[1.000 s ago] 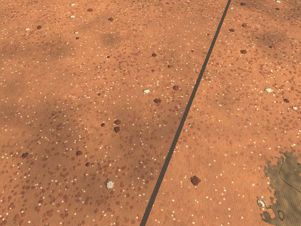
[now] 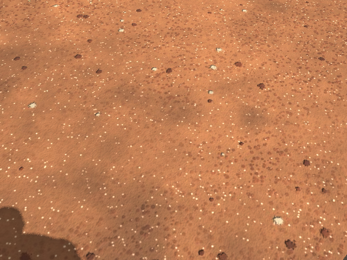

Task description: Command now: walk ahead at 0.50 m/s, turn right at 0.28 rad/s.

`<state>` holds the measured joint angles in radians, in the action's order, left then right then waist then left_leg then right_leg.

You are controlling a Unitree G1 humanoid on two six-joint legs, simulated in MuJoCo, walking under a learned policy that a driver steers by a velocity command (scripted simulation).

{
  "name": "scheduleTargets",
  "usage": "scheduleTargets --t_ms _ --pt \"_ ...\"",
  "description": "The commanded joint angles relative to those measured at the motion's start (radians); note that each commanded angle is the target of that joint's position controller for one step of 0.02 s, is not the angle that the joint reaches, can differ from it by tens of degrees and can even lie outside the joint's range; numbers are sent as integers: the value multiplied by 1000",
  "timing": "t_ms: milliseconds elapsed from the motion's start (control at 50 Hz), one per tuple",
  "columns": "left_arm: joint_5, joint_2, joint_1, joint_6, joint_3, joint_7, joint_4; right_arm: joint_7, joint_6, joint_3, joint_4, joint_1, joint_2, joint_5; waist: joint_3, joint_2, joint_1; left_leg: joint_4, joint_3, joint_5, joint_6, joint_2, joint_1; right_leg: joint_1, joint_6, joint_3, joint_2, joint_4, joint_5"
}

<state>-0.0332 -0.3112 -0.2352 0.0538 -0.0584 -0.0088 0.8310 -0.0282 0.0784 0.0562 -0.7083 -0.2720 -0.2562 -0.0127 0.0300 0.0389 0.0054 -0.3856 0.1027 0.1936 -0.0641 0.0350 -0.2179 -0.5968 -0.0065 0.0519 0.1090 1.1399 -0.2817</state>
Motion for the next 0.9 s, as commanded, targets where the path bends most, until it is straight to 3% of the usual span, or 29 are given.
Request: scheduleTargets --t_ms 20,120,220,280,300,320,340,360,380,400,420,440,460,520,580,640,700,740,780,800,820,840,860,880,900 --pt "4 -46 -25 -12 -16 8 -46 14 36 39 40 34 -122 -9 -22 -98 -20 245 -149 -260 -156 -287 55 -89 -18 70 34 -56 138" --pt "14 -14 101 0 -5 -19 -83 32 32 47 3 12 -145 -2 26 -85 24 270 8 -275 -107 -260 108 -85 -6 7 5 -345 382" --pt "15 -7 226 1 3 -49 -159 41 0 63 -48 -58 -179 20 72 -78 69 208 59 -372 -90 -319 285 -143 43 -62 -15 -486 291" --pt "13 -45 180 -4 -16 -61 -183 54 -25 74 -48 -33 -219 30 4 -127 16 40 95 -802 -55 -325 346 -15 98 -145 -93 -498 133" --pt "11 -75 96 -7 -33 -59 -170 59 -34 75 -44 -20 -230 31 -50 -142 -34 -89 108 -941 -39 -314 338 99 123 -171 -136 -497 89" --pt "8 -125 -54 -7 -62 -50 -136 63 -40 72 -41 -1 -229 36 -129 -126 -121 -292 132 -935 -8 -277 263 319 160 -174 -179 -563 140" --pt "9 -213 -203 -18 -96 -28 -107 67 -30 56 -26 -18 -196 21 -223 -25 -180 -594 132 -630 40 -230 30 623 218 18 -82 -595 173" --pt "1 -306 -176 -12 -108 -23 -115 46 0 9 23 -128 -42 -11 -306 231 -45 -950 21 361 106 -10 -432 954 416 590 169 -678 24" --pt "10 -226 -210 1 -84 -26 -140 30 41 14 31 -18 -116 26 -415 105 -129 -1039 -201 403 82 0 -545 1017 432 779 217 -816 -71" --pt "16 -174 -177 10 -70 -27 -136 22 61 25 62 78 -158 61 -274 62 -141 -1012 -208 311 57 -49 -617 928 380 635 193 -839 -9" --pt "11 -147 -113 15 -61 -25 -145 26 72 20 65 96 -150 48 -183 -17 -94 -920 -201 223 45 -95 -589 777 344 516 150 -837 78" --pt "12 -112 -45 14 -51 -23 -159 33 72 27 56 102 -157 19 -120 -41 -53 -836 -194 182 51 -123 -526 636 322 425 113 -847 186" --pt "26 -91 -8 14 -42 -18 -179 34 61 35 54 80 -165 10 -105 -17 -16 -799 -201 151 59 -141 -452 542 318 374 90 -867 272" --pt "24 -109 4 17 -45 -4 -188 34 27 31 54 60 -135 -1 -73 -12 15 -674 -170 108 102 -143 -397 404 320 286 53 -907 396" --pt "17 -140 -29 13 -54 14 -175 35 19 14 83 164 -97 -6 -39 4 -15 -457 -147 -81 136 -113 -380 333 279 202 -6 -909 394" --pt "13 -132 -73 3 -51 22 -158 21 28 2 95 259 -78 6 -42 41 -67 -240 -129 -276 139 -67 -301 328 233 170 -35 -889 292" --pt "11 -123 -133 0 -45 21 -127 4 41 6 109 314 -99 17 -32 50 -97 -155 -144 -300 113 -60 -298 414 224 227 15 -846 234" --pt "14 -124 -145 -3 -46 21 -117 -3 49 15 115 313 -122 16 -24 62 -89 -119 -150 -228 81 -60 -306 491 212 276 54 -798 252" --pt "18 -130 -125 -9 -48 21 -116 -3 56 25 103 249 -140 16 -29 87 -45 -85 -128 -154 41 -47 -236 528 191 292 65 -737 365" --pt "19 -113 -111 -10 -42 20 -122 2 59 40 77 157 -164 10 -78 80 3 -59 -110 -162 11 -34 -105 524 170 264 22 -638 500" --pt "28 -78 -99 -8 -26 18 -139 8 63 53 59 13 -205 -4 -206 36 71 -101 -207 -195 -51 -139 132 437 135 213 -30 -423 467" --pt "15 -18 -229 4 -7 19 -147 9 56 79 29 -122 -294 -17 -368 -202 61 -77 -590 -53 -212 -348 512 105 54 100 -173 -52 166" --pt "7 -38 -242 14 -2 17 -142 -2 47 70 -2 -171 -244 13 -375 -336 72 71 -880 185 -259 -428 574 -95 33 117 -202 111 -288" --pt "-3 -116 -143 17 -21 14 -152 0 42 49 4 -121 -178 29 -217 -211 89 93 -797 319 -215 -405 466 -188 37 139 -144 185 -236" --pt "3 -118 -53 18 -19 13 -175 5 32 38 16 -61 -154 20 -125 -127 80 107 -666 276 -180 -364 337 -189 41 92 -98 171 -157"
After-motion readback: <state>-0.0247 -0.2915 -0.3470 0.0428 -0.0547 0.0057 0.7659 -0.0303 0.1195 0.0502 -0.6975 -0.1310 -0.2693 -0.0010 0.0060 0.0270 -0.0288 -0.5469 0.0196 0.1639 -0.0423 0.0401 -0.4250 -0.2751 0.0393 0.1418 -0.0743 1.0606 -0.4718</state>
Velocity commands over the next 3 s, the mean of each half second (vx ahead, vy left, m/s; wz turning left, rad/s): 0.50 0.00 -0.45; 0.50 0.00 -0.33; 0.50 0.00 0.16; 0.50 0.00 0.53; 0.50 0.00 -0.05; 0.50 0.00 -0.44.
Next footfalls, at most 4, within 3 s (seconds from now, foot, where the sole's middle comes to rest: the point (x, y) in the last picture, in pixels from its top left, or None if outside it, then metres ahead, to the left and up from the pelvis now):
0.34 right None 0.34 -0.17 -0.78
0.82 left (192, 211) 0.67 -0.07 -0.78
1.32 right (269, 182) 0.81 -0.41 -0.78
1.82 left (219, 123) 1.15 -0.23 -0.78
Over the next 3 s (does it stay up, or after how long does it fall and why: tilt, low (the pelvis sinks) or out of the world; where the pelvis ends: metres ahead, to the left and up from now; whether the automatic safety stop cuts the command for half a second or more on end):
stays up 1.66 -0.36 0.00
